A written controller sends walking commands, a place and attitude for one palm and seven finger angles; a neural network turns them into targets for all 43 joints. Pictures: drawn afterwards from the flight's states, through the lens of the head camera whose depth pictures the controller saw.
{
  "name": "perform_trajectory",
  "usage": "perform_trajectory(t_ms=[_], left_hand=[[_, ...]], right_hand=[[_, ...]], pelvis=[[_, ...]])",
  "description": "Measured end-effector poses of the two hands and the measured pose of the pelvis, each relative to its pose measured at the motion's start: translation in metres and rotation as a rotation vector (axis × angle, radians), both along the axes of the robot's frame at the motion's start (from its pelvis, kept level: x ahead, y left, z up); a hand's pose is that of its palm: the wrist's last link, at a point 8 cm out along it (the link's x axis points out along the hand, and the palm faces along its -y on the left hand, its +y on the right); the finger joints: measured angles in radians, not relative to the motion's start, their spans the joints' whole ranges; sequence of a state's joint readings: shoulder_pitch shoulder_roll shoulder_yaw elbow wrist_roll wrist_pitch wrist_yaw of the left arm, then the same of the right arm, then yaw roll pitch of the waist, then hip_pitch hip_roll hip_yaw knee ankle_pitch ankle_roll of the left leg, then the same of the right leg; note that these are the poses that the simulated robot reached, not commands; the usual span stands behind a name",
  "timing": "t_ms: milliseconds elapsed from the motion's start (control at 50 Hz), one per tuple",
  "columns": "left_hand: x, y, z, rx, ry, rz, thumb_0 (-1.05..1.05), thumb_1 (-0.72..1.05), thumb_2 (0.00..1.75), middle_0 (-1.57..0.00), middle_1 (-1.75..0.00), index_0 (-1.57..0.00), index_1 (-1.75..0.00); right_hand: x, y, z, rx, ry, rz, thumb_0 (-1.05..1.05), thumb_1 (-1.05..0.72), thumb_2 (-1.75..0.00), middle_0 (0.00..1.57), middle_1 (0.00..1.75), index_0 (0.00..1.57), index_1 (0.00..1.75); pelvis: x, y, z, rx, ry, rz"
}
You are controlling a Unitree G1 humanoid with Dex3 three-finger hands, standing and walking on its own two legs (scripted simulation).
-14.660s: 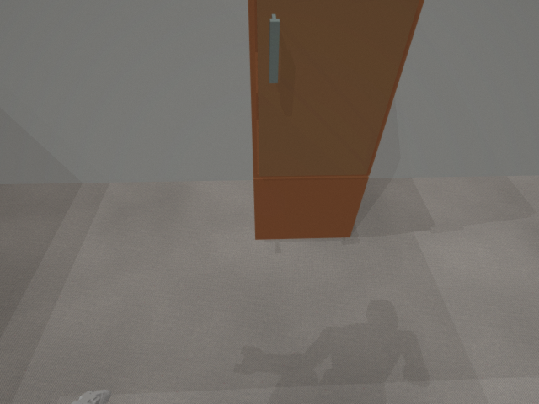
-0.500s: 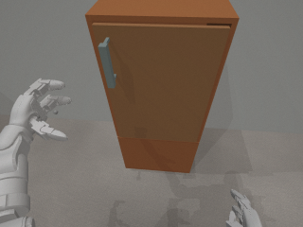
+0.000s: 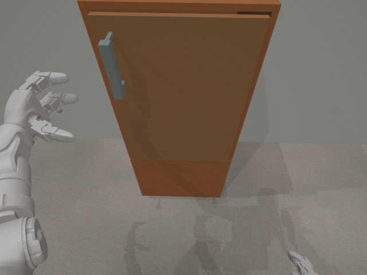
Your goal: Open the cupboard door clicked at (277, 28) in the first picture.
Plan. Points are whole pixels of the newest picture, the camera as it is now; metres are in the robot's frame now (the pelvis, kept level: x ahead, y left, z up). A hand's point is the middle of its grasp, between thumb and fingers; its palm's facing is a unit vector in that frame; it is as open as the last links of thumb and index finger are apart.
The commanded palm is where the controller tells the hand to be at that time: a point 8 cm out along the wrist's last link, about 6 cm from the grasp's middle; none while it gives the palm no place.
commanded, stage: move the hooked fingers beside the handle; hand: left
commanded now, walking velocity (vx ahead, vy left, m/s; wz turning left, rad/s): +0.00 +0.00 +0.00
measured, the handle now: (114, 67) +0.57 +0.19 +0.14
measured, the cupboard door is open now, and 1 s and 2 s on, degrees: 0 0 0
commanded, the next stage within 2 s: slide the fingers in behind the handle in 1.78 s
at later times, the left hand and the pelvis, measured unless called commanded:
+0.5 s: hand (73, 89) +0.47 +0.26 +0.16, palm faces -0.03 -1.00 +0.00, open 14.0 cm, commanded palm +0.45 +0.31 +0.14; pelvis +0.00 +0.01 -0.01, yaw -1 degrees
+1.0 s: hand (86, 78) +0.53 +0.25 +0.14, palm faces -0.04 -1.00 +0.00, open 14.0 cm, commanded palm +0.50 +0.31 +0.14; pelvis +0.01 +0.01 -0.01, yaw -2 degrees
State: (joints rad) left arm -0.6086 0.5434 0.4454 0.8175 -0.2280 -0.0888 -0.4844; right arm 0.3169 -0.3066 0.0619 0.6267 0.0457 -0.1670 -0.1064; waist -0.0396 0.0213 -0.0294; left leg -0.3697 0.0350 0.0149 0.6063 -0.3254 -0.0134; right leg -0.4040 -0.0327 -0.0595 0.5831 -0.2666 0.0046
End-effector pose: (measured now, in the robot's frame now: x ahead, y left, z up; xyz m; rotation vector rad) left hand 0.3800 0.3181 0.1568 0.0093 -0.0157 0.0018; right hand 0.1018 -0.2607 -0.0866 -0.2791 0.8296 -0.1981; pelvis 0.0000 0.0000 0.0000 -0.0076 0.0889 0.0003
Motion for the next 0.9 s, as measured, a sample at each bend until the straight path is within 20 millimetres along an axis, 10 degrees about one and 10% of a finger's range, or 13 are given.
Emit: perform_trajectory(t_ms=[900], left_hand=[[0.125,-0.012,-0.001,-0.003,0.012,-0.042,-0.02,-0.5,0.3,-0.3,-1.2,-0.3,-1.2]], right_hand=[[-0.129,0.006,-0.016,-0.024,0.482,-0.203,0.01,-0.9,-0.9,0.21,0.3,0.21,0.3]], pelvis=[[0.006,0.014,-0.013,-0.024,0.19,-0.023]])
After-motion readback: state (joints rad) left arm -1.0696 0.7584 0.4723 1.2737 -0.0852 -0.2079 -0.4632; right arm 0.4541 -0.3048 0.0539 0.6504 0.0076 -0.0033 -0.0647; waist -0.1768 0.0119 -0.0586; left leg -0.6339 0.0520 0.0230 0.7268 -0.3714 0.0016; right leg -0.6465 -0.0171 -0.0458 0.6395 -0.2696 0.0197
